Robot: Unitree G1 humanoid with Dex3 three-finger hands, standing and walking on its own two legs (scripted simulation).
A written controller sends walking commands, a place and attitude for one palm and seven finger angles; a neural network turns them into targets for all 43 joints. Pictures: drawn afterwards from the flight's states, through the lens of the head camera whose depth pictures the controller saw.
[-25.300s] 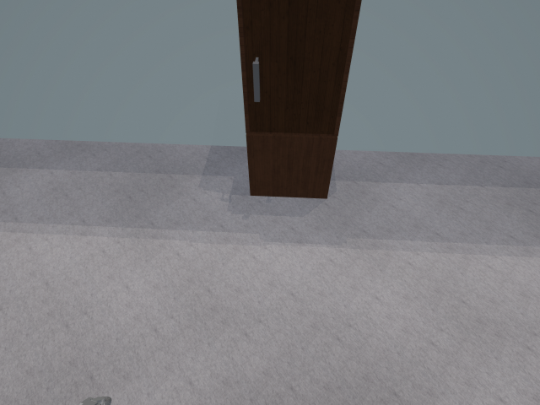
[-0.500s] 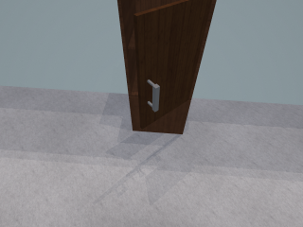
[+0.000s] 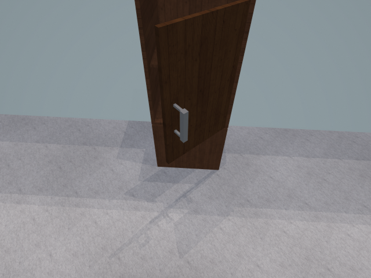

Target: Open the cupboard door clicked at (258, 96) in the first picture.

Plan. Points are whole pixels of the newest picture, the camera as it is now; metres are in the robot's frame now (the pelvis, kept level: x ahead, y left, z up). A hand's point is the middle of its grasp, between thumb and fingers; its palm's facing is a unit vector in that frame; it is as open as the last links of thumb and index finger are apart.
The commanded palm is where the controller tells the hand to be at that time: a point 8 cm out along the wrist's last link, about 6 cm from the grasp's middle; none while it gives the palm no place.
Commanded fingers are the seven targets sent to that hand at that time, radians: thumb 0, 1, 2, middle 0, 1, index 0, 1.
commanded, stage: look to check the result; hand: left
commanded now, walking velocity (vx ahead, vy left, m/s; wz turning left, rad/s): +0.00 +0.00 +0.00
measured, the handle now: (180, 123) +0.64 +0.05 -0.10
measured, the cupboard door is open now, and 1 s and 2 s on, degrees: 43 43 43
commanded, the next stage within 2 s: walk to a spot facing it in 0.52 s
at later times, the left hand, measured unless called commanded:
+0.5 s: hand out of the picture +0.01 +0.17 -0.17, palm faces +0.03 -0.98 -0.20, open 7.4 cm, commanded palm none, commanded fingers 0.00 0.90 0.90 -0.20 -0.30 -0.20 -0.30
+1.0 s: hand out of the picture +0.07 +0.17 -0.18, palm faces -0.09 -0.97 -0.24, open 7.4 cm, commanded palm none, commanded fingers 0.00 0.90 0.90 -0.20 -0.30 -0.20 -0.30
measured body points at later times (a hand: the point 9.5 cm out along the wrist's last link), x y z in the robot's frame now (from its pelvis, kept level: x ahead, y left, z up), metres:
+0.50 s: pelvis +0.02 -0.01 +0.00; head +0.03 -0.01 +0.45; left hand +0.01 +0.22 -0.16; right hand +0.03 -0.24 -0.16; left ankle +0.04 +0.10 -0.74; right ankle -0.03 -0.11 -0.74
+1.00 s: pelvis +0.01 -0.02 -0.01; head +0.05 -0.04 +0.43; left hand +0.07 +0.23 -0.16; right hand +0.03 -0.27 -0.17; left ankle +0.04 +0.10 -0.74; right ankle -0.03 -0.11 -0.73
